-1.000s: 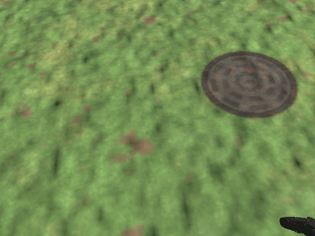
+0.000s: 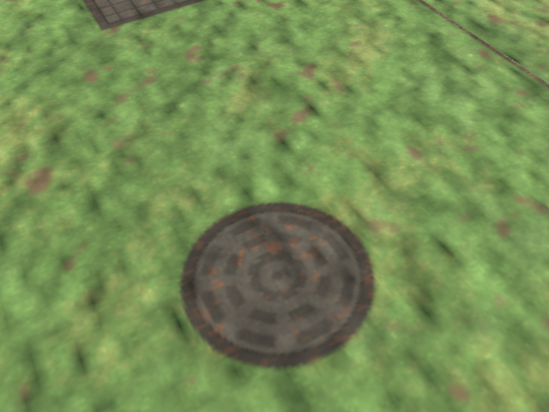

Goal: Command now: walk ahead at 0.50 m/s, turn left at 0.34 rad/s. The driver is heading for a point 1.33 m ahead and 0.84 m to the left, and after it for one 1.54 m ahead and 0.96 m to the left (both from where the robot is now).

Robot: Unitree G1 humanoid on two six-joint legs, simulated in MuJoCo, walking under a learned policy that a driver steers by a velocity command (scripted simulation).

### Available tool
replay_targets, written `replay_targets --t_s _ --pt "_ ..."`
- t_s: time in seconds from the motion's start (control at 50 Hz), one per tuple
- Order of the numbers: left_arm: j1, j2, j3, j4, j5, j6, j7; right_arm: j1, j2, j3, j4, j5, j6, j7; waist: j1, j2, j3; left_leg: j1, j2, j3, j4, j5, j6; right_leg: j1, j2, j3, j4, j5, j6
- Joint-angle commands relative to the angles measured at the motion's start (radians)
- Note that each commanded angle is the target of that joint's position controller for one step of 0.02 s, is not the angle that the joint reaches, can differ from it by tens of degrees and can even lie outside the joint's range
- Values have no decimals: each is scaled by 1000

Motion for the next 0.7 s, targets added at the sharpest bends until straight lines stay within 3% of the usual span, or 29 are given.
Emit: replay_targets --t_s 0.02,0.1,0.14,0.16,0.18,0.2,0.22,0.24,0.26,0.28,0.3,0.32,0.34,0.4,0.48,0.52,0.56,0.6,0.64,0.66,0.68,0.7 --pt "-12 158 42 -36 -7 -13 13 -111 -30 2 -89 -1 -17 17 29 -85 56 41 -16 42 -126 102 15 -49 -276 21 -105 359 -77" --pt "28 175 51 1 -20 21 22 -176 -27 7 -146 -4 -20 47 43 -85 68 -29 -46 95 -203 -42 59 135 -332 -10 -8 560 -70" --pt "7 203 58 -4 -23 39 35 -143 -53 -5 -162 -5 -16 56 6 -127 15 58 -102 157 -203 -156 96 175 -338 -36 111 894 -48" --pt "-2 218 61 -8 -24 48 43 -90 -77 -18 -159 -5 -11 56 -29 -154 -30 138 -139 185 -190 -213 118 181 -336 -46 206 1058 -35" --pt "-15 228 61 -10 -23 56 49 21 -119 -39 -141 -3 -7 50 -93 -157 -94 290 -172 190 -200 -230 147 143 -323 -57 364 1120 -18" --pt "-38 225 56 -18 -27 54 55 181 -176 -68 -111 -3 -4 36 -188 -117 -173 556 -172 134 -276 -156 193 -3 -282 -75 601 990 19" --pt "51 123 24 -56 1 33 45 277 -283 -97 -101 -6 3 15 -152 103 -298 959 78 -282 -260 -142 341 -405 -154 -61 983 310 82" --pt "63 83 -2 -72 -1 -8 22 261 -269 -86 -120 0 -8 17 -123 151 -434 1159 231 -767 -422 -253 491 -674 21 153 1212 -365 106" --pt "-55 161 18 -93 -43 -39 2 256 -199 -68 -121 -6 -10 15 -177 59 -361 1128 199 -656 -471 -307 426 -783 -52 256 1235 -309 79" --pt "-113 165 14 -118 -58 -55 -3 202 -163 -59 -127 -4 -13 12 -153 2 -226 984 162 -516 -485 -284 380 -805 -100 239 1153 -221 61" --pt "-130 156 14 -116 -37 -60 3 134 -139 -51 -139 -1 -14 11 -103 -71 -129 817 119 -417 -500 -191 348 -766 -137 221 1047 -171 63" --pt "-123 168 24 -111 -15 -52 8 86 -108 -40 -156 -7 -14 7 -66 -67 -81 696 86 -346 -522 -91 334 -698 -163 214 975 -136 75" --pt "-102 166 27 -111 -9 -39 8 63 -102 -36 -172 -17 -12 3 -37 -37 -67 614 65 -318 -545 -38 335 -640 -172 213 947 -116 88" --pt "-92 127 16 -116 -1 -10 14 54 -135 -46 -177 -15 -14 -12 -16 -16 -47 472 26 -223 -574 74 333 -588 -171 171 792 -58 140" --pt "-247 83 -6 -149 -4 -12 11 102 -163 -56 -162 -1 1 -32 -80 25 -38 399 -53 -142 -546 -36 258 -492 -110 147 462 238 166" --pt "-300 98 -2 -161 -19 -19 3 145 -166 -57 -150 1 10 -34 -108 40 -47 428 -39 -185 -524 -111 241 -458 -81 155 372 301 167" --pt "-314 125 8 -168 -26 -27 -5 166 -158 -56 -143 6 16 -36 -108 50 -51 490 -11 -254 -471 -178 226 -447 -76 186 310 275 152" --pt "-285 154 23 -164 -30 -36 -10 159 -154 -57 -146 2 19 -38 -79 73 -51 535 17 -322 -410 -207 206 -410 -80 201 283 203 120" --pt "-147 185 45 -130 -22 -46 -5 139 -114 -45 -159 -5 18 -36 -1 76 -100 508 -30 -311 -276 -176 160 -214 -96 190 234 174 66" --pt "-12 235 61 -120 -4 -50 4 146 -50 -22 -175 -16 14 -31 56 -22 -221 416 -92 -232 -19 -269 122 11 -250 335 237 96 4" --pt "76 328 81 -91 13 -37 3 289 19 0 -208 3 1 -30 -3 -342 -336 81 -233 -93 323 -662 54 318 -482 801 146 -91 -166" --pt "81 260 72 -86 -14 -31 -3 294 -82 -14 -189 21 0 -32 18 -329 -306 -77 -152 -101 482 -651 39 313 -519 971 85 -369 -189"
